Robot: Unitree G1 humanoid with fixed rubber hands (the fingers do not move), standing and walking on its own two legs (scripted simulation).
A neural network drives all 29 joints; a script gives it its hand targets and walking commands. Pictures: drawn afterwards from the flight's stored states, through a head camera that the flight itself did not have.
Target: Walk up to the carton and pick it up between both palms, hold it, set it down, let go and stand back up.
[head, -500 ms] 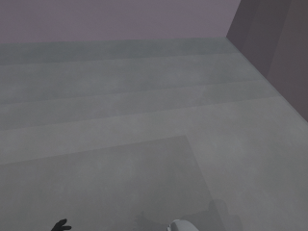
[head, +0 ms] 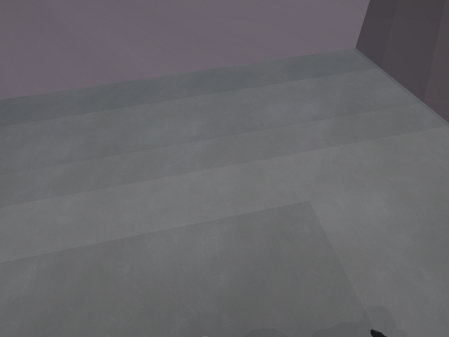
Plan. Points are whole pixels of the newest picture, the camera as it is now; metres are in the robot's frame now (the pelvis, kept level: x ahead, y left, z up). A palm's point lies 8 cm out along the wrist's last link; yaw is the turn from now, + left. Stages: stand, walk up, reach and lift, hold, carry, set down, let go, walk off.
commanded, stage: walk up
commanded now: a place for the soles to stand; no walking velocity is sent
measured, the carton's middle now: out of the picture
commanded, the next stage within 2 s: none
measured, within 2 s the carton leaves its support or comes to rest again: neither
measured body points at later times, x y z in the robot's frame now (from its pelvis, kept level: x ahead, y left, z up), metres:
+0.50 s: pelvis -0.06 +0.02 +0.01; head -0.04 +0.02 +0.46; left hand +0.08 +0.28 -0.12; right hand +0.00 -0.27 -0.12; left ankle -0.04 +0.12 -0.71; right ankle +0.00 -0.09 -0.73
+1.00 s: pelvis -0.14 +0.03 +0.00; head -0.10 +0.05 +0.44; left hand +0.01 +0.30 -0.15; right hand -0.09 -0.27 -0.11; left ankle -0.04 +0.12 -0.73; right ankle -0.23 -0.11 -0.66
